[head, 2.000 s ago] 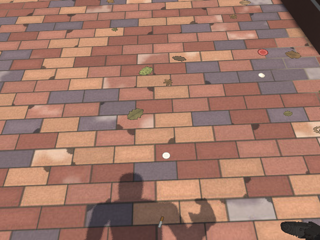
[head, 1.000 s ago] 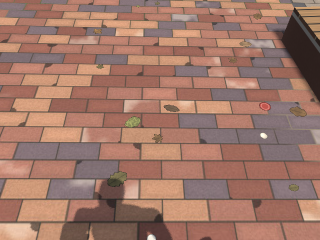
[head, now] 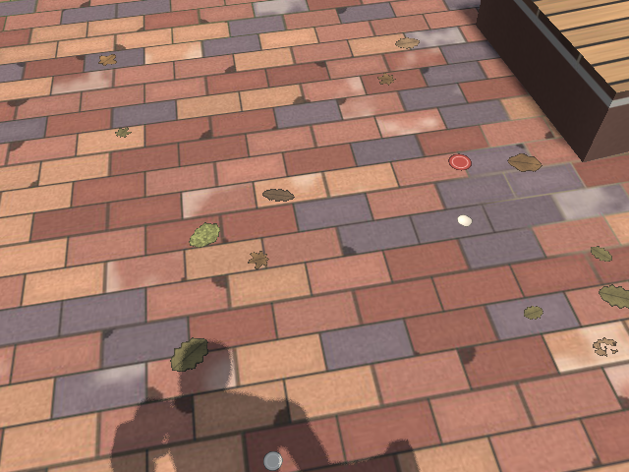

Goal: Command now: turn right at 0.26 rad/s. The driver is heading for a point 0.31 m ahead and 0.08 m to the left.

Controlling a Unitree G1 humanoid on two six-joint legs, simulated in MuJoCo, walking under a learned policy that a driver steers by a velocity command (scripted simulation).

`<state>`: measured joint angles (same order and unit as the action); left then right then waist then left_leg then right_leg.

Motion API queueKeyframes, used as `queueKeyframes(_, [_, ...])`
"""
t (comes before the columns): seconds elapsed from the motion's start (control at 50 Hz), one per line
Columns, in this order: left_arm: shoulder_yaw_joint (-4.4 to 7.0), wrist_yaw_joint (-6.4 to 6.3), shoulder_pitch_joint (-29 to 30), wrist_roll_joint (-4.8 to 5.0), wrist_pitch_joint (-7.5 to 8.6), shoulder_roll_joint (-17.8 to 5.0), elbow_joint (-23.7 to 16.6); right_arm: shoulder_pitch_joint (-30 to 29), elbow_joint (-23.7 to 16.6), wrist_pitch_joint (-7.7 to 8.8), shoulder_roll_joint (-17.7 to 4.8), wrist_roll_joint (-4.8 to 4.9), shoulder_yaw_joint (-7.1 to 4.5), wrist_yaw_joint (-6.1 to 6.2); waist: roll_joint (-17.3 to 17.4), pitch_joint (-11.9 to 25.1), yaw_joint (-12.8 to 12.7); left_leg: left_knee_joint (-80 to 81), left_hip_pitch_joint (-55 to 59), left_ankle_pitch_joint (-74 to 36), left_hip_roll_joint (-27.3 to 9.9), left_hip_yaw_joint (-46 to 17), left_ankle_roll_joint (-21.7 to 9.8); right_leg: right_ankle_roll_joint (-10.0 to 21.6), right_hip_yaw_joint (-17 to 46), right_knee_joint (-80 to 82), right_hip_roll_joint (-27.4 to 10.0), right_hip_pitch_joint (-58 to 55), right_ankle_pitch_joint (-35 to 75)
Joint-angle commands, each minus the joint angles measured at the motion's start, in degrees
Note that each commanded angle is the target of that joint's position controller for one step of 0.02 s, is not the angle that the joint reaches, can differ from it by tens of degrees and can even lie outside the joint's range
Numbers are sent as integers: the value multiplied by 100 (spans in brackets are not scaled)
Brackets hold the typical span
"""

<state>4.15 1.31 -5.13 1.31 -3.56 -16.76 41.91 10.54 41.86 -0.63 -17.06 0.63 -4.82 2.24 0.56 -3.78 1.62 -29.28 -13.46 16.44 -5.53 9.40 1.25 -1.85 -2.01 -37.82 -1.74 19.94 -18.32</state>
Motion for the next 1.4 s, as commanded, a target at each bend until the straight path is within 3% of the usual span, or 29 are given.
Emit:
queueKeyframes(0.02, [229, -66, -635, -61, 38, -792, -182, 286, -67, 93, -579, -4, -97, -91, 54, 1030, -238, -528, -388, -1268, -677, -392, -431, 461, 401, 1612, -79, -1950, 2121])
queueKeyframes(0.04, [248, -187, -701, -187, 65, -1240, -299, 289, -258, 139, -53, -343, 133, -197, -1688, 1274, -91, -2043, -1751, 2029, -39, -98, 197, 1196, 2270, 1454, -1805, -2832, 4796])
queueKeyframes(0.06, [93, -136, -682, -378, 198, -809, -278, -38, -249, 101, -388, -168, 16, -144, -1071, 1523, -409, -2666, -1598, 2362, -9, -993, 303, 2067, 2358, 1594, -2199, -1886, 4293])
queueKeyframes(0.08, [33, -87, -424, -395, 321, -634, -212, -122, -166, 35, -635, 13, -47, -113, -778, 1147, -316, -2834, -1479, 2105, -42, -1163, 300, 1983, 1886, 1782, -1828, -1494, 3514])
queueKeyframes(0.12, [167, -113, -527, -168, 418, -910, 5, -59, 13, -45, -832, 35, -140, -54, -837, 758, -428, -3195, -2143, 1442, 62, -1119, 225, 1593, 1783, 2344, -1510, -1665, 461])
queueKeyframes(0.16, [128, -199, -542, -109, 482, -790, 118, -55, 50, -35, -872, 91, -195, -36, -874, 299, -384, -3331, -2440, 632, 141, -1358, 128, 1389, 1821, 2901, -1433, -1452, -1113])
queueKeyframes(0.22, [75, -291, -629, -174, 679, -519, 233, 5, 152, 110, -704, 129, -218, -20, -740, 133, -351, -3205, -2936, -179, 163, -1631, 44, 1184, 1453, 3182, -1453, -1926, -867])
queueKeyframes(0.3, [112, -315, -770, -188, 829, -506, 363, 33, 187, 211, -456, 82, -192, -86, -581, 145, -340, -2795, -3167, -683, 61, -1670, 105, 1160, 880, 3301, -1508, -2201, -251])
queueKeyframes(0.42, [210, -283, -935, -165, 840, -723, 499, -280, -22, 228, -238, 69, -69, -245, -535, -135, -438, -1944, -3081, -1152, -156, -1314, 116, 1203, 54, 3409, -1587, -2010, 361])
queueKeyframes(0.54, [294, -198, -1241, -60, 736, -892, 646, -885, -423, 260, -65, 57, 83, -454, -370, -463, -600, -916, -2586, -829, -84, -780, -276, 1132, -677, 3026, -1607, -2081, 1502])
queueKeyframes(0.58, [327, -183, -1211, 22, 664, -1063, 690, -716, -500, 263, -170, 17, 40, -492, -537, -192, -394, -687, -1865, -528, 217, -552, -446, 1025, -776, 2347, -1615, -2104, 3285])
queueKeyframes(0.6, [336, -191, -1085, 61, 632, -1151, 685, -281, -430, 262, -328, -2, -49, -495, -613, 174, -73, -445, -1120, -643, 477, -420, -575, 880, -896, 1641, -1524, -2060, 4452])
queueKeyframes(0.62, [288, -193, -1020, 78, 619, -1062, 668, 535, -187, 260, -623, -15, -213, -460, -456, 727, 362, -11, 91, -1333, 786, -351, -739, 641, -1081, 566, -1235, -1812, 4860])
queueKeyframes(0.64, [182, -183, -1137, -48, 671, -823, 633, 1189, -14, 212, -1028, -15, -361, -347, -111, 1217, 620, 0, 1521, -2617, 512, -819, -893, 279, -1158, -658, -918, -843, 3669])
queueKeyframes(0.66, [-80, -110, -1636, -359, 743, -58, 390, 1176, -62, 191, -1663, -116, -399, -222, 1620, 1906, 60, -294, 3432, -4742, -1308, -3197, -1859, -194, -1014, -2894, -127, 1322, -1759])
queueKeyframes(0.68, [-15, -89, -1802, -120, 811, -484, 678, 1304, -222, 218, -1356, -131, -276, -269, 925, 3123, 361, 392, 3320, -4416, -2008, -4465, -2541, -255, 324, -3918, 165, 1247, -2315])
queueKeyframes(0.7, [102, -101, -1216, 135, 794, -819, 565, 1014, -187, 249, -1090, -102, -189, -323, 554, 2417, 421, 606, 2764, -4445, -1671, -3511, -2280, -192, 454, -4047, -77, 1537, -1890])
queueKeyframes(0.72, [57, -150, -994, 118, 780, -683, 481, 634, -131, 288, -870, -24, -132, -336, 547, 1687, 228, 643, 2119, -4014, -1352, -2836, -1967, -74, 353, -3686, -334, 1806, -1505])
queueKeyframes(0.76, [95, -268, -964, -55, 654, -691, 587, -28, -187, 319, -514, -57, -17, -326, 362, 1086, -111, 1011, 732, -3694, -959, -2192, -1647, -34, 422, -3105, -571, 1178, -827])
queueKeyframes(0.8, [90, -319, -1310, -95, 497, -532, 712, -316, -166, 401, -452, -187, 13, -321, 359, 1081, -400, 1264, 28, -3881, -841, -1844, -1649, -51, 417, -2787, -499, 464, -409])
queueKeyframes(0.84, [70, -366, -1346, -137, 420, -421, 732, -509, -84, 466, -401, -213, 45, -294, 384, 1024, -517, 1363, -203, -3904, -733, -1559, -1636, -97, 439, -2065, -469, 244, -131])
queueKeyframes(0.9, [12, -378, -970, -175, 354, -318, 654, -594, 79, 420, -428, -194, 58, -218, 495, 964, -413, 1452, -192, -3081, -608, -1415, -1521, -135, 447, -922, -471, 25, 290])
queueKeyframes(0.98, [36, -351, -604, -132, 301, -428, 600, -484, 315, 302, -422, -186, 98, -201, 495, 716, -230, 1558, -224, -1297, -612, -1662, -1434, -98, 384, -49, -365, -269, 383])
queueKeyframes(1.02, [27, -336, -646, -174, 331, -366, 645, -581, 391, 256, -311, -122, 160, -209, 399, 579, -358, 1385, -318, -522, -462, -1690, -1222, 6, 270, 795, -267, -706, 753])
queueKeyframes(1.06, [44, -344, -660, -268, 391, -588, 646, -245, 553, 268, -101, -168, 245, -220, -7, 559, -292, 1006, -448, -140, -52, -1540, -713, 149, 680, 1450, -622, -1321, 2221])
queueKeyframes(1.08, [109, -365, -565, -206, 401, -958, 642, 96, 599, 295, -155, -217, 212, -244, -611, 586, 71, 829, -525, -30, 321, -1293, -517, 333, 798, 1234, -823, -1392, 2614])
queueKeyframes(1.1, [103, -322, -437, -131, 401, -762, 746, 47, 627, 273, -130, -199, 218, -223, -926, 634, 68, 817, -82, -184, 490, -1045, -400, 438, 762, 1292, -683, -891, 1638])
queueKeyframes(1.14, [20, -272, -347, -182, 447, -411, 782, -330, 645, 202, -255, -129, 188, -170, -576, 575, -126, 635, 188, -669, 425, -1046, -414, 246, 606, 1384, -475, -691, 1468])
queueKeyframes(1.4, [-17, -352, -339, -141, 419, -433, 1312, -282, 1253, 57, -275, -78, 160, -123, -42, 585, -182, 578, 507, -1865, 305, -1094, -425, 201, 362, 1258, -257, -1132, 2093])
